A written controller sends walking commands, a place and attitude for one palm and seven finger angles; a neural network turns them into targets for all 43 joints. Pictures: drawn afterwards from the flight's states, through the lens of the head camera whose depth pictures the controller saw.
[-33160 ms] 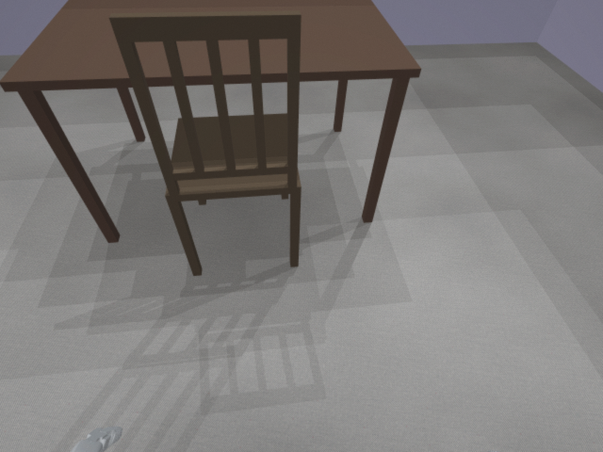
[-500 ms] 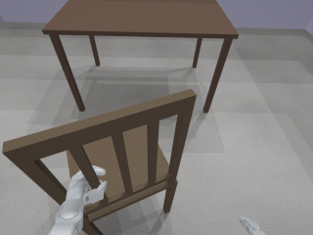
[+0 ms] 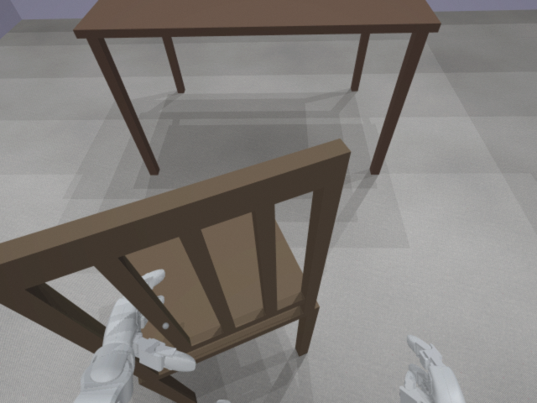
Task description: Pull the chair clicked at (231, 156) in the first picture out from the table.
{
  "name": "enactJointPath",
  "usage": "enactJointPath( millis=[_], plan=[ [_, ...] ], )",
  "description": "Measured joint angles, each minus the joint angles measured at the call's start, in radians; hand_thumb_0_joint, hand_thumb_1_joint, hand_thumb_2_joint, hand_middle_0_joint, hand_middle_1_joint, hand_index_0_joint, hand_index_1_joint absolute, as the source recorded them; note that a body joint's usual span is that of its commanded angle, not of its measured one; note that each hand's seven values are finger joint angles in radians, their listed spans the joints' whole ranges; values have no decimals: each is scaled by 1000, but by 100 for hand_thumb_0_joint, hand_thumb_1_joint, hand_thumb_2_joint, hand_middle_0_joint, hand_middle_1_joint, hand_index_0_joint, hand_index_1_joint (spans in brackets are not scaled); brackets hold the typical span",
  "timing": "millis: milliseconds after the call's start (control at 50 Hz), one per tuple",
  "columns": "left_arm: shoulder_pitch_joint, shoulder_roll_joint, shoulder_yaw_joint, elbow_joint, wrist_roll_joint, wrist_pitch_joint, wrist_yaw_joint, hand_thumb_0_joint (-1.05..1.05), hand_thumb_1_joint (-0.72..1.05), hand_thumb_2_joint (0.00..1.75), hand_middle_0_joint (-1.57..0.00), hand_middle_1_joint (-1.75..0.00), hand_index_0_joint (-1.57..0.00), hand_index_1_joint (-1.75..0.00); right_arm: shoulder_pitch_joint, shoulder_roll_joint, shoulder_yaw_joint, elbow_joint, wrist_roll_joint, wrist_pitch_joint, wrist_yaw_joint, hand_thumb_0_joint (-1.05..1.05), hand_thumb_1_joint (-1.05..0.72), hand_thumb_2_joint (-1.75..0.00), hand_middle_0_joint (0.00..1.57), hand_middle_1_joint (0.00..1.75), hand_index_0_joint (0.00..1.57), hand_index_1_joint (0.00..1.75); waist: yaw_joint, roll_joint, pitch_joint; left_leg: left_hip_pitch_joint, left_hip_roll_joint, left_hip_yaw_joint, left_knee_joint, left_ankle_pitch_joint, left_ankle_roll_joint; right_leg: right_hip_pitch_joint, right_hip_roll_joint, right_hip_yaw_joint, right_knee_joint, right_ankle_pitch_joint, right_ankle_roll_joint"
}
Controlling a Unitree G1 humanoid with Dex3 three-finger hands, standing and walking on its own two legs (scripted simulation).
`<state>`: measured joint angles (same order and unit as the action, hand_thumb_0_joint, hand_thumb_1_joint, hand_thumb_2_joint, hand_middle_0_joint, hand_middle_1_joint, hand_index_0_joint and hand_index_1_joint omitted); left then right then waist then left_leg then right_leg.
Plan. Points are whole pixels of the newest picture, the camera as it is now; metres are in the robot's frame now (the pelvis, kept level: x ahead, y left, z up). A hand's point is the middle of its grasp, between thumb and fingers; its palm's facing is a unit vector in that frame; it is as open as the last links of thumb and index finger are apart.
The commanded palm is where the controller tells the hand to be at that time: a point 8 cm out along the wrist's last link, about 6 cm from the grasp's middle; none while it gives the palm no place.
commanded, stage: open the thumb and straighten the fingers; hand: left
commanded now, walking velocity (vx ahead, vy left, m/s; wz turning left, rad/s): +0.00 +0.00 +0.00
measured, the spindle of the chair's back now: (213, 289) +0.29 +0.10 -0.02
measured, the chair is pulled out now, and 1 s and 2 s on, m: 0.73 0.73 0.71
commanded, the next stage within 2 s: draw the fingers out of the gap in 0.12 s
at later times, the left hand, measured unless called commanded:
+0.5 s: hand (161, 356) +0.20 +0.17 -0.04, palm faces +0.06 -0.98 -0.20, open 17.5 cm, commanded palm +0.17 +0.23 -0.02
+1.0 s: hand out of the picture +0.14 +0.17 -0.04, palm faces +0.08 -0.98 -0.20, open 17.4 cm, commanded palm +0.10 +0.23 -0.02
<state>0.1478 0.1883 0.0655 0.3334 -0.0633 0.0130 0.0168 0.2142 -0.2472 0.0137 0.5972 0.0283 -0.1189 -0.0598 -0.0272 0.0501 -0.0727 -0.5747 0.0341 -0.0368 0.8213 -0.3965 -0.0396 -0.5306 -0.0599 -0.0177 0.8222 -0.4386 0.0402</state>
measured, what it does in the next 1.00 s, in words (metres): stands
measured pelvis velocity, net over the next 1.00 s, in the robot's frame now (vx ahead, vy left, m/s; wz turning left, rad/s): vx -0.01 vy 0.00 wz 0.01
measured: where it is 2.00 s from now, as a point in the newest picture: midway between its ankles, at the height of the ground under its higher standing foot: outside the picture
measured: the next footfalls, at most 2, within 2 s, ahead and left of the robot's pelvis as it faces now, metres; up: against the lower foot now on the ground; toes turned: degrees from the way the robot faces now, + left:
none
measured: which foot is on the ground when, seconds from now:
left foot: down 0.00-1.00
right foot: down 0.00-1.00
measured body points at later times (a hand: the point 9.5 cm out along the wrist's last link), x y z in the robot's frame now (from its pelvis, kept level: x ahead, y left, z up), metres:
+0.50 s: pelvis -0.01 +0.00 -0.01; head +0.03 -0.02 +0.44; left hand +0.19 +0.22 -0.03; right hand +0.15 -0.25 -0.09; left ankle +0.01 +0.15 -0.70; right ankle -0.02 -0.14 -0.70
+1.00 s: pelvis -0.01 +0.00 -0.02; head +0.01 -0.01 +0.43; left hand +0.13 +0.23 -0.03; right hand +0.17 -0.24 -0.09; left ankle +0.01 +0.15 -0.70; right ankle -0.02 -0.14 -0.70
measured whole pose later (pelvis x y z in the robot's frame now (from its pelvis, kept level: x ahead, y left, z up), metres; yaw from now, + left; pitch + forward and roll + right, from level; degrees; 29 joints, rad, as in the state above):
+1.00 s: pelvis -0.01 +0.00 -0.02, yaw +1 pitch +9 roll -1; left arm 0.62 0.20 0.03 -0.10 -0.06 0.10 0.00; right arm 0.22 -0.20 -0.01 0.52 0.04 -0.11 -0.10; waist -0.03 0.04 -0.14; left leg -0.68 0.04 -0.07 0.96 -0.45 -0.05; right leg -0.61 -0.05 -0.04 0.94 -0.49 0.03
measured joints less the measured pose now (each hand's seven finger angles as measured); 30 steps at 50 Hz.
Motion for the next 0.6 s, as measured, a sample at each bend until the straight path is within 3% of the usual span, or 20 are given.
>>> enactJointPath(
  millis=[100,200,400,600],
  plan=[
    [30,9,3,-55,-6,18,-11,-1,-53,21,-8,-25,-8,-25,4,-7,-4,-15,0,-3,-6,1,-91,-90,20,30,20,30,-3,-6,-7,-12,4,-7,18,-10,-4,-9,4,-6,14,-10,-4],
    [50,19,-4,-87,-1,37,-12,-1,-54,20,-3,-10,-3,-10,11,-14,-7,-28,0,-1,-11,1,-91,-90,20,30,20,30,-9,-7,-12,-21,5,-12,30,-15,-6,-15,6,-11,24,-15,-6],
    [124,18,-5,-156,-11,63,-8,-1,-54,20,-1,-2,-1,-2,30,-3,-4,-44,4,8,-12,1,-91,-90,20,30,20,30,-19,-8,-22,-30,11,-8,38,-13,-7,-27,11,-5,33,-11,-7],
    [253,12,-34,-258,-10,57,2,-1,-54,20,-3,-1,0,-1,33,12,-2,-56,5,-4,-22,1,-91,-90,20,30,20,30,-11,-2,-30,-53,8,-16,72,-21,-6,-44,9,-11,62,-19,-7]
  ],
)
